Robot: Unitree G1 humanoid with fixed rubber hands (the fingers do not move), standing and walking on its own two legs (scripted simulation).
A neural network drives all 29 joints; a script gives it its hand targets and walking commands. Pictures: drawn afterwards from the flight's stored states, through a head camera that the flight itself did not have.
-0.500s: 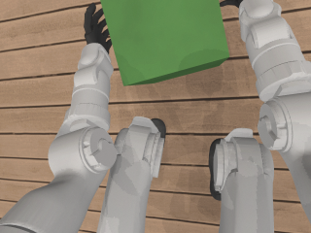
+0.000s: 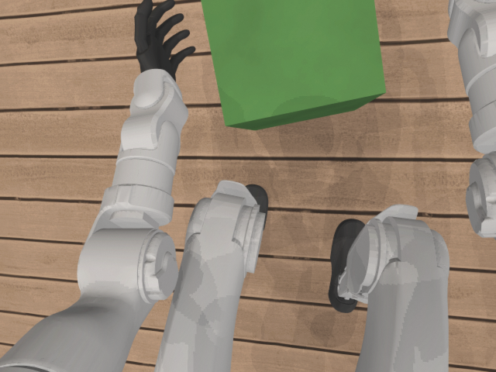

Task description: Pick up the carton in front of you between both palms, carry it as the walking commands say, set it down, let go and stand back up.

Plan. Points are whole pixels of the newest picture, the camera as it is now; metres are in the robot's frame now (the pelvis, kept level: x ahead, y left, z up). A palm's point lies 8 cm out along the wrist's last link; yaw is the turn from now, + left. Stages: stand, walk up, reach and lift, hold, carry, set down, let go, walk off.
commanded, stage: set down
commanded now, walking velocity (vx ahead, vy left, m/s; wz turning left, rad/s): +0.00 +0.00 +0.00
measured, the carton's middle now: (292, 56) +0.53 +0.05 -0.28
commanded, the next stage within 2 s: let go in 0.78 s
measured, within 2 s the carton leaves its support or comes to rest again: neither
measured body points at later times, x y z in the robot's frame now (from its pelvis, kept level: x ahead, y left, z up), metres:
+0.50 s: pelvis +0.02 +0.00 +0.13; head +0.35 -0.02 +0.44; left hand +0.48 +0.22 +0.02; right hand +0.61 -0.16 +0.01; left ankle +0.14 +0.12 -0.37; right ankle +0.09 -0.11 -0.37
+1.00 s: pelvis +0.05 +0.00 +0.26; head +0.33 -0.03 +0.61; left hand +0.46 +0.21 +0.15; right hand +0.56 -0.18 +0.14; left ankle +0.14 +0.12 -0.37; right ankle +0.09 -0.11 -0.37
